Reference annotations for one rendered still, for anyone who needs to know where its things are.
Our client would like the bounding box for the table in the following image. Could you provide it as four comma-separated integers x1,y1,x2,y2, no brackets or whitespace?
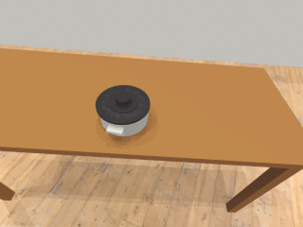
0,48,303,213

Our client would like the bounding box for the lid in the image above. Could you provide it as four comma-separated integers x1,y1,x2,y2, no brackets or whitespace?
96,85,151,125

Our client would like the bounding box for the pot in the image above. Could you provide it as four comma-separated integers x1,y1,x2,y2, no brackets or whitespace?
101,112,149,136

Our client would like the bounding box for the knob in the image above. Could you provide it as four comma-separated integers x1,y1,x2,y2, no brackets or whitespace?
115,92,131,105

